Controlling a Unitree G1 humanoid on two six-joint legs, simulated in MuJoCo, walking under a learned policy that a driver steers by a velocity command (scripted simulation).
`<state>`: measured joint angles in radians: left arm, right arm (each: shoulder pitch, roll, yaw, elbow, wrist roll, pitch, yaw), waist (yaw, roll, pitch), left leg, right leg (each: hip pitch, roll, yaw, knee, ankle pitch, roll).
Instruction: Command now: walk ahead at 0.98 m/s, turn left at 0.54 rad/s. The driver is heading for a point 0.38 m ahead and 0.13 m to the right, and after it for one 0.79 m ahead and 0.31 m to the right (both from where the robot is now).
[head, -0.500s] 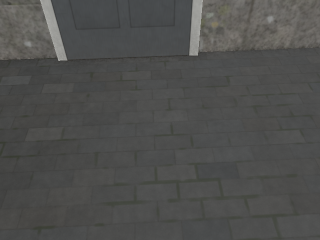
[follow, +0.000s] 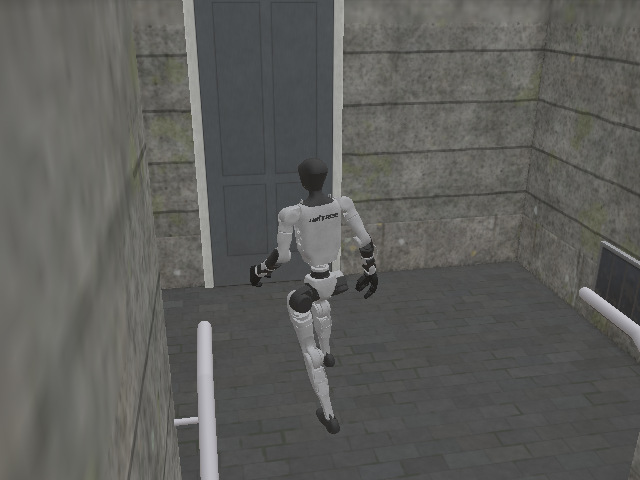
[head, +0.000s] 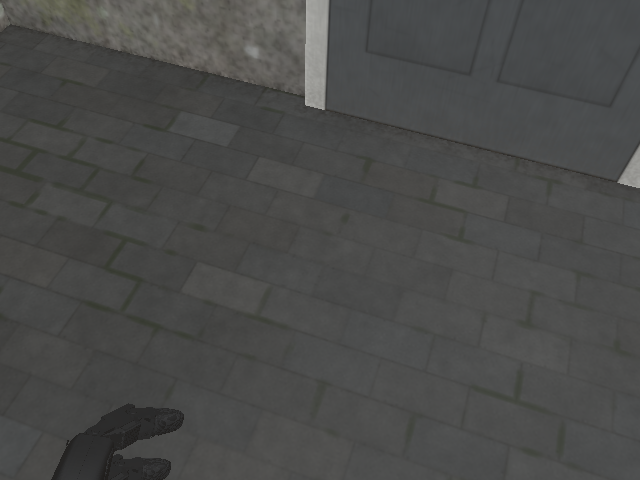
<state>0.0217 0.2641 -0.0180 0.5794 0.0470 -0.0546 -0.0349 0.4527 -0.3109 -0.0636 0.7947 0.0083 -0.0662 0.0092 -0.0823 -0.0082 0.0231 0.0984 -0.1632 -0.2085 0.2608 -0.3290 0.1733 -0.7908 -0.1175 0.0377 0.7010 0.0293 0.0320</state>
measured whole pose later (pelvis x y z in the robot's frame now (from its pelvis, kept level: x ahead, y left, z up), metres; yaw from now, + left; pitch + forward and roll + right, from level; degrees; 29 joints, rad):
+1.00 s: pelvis +0.91 -0.14 -0.01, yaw -36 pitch +2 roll +0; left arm 0.03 0.32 0.02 0.70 0.07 -0.08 -0.01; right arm 0.26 -0.26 0.02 0.85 -0.01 -0.14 -0.01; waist -0.04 -0.03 0.10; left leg -0.30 0.01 -0.02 1.37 -0.45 -0.05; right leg -0.52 0.12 -0.06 0.54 -0.03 -0.15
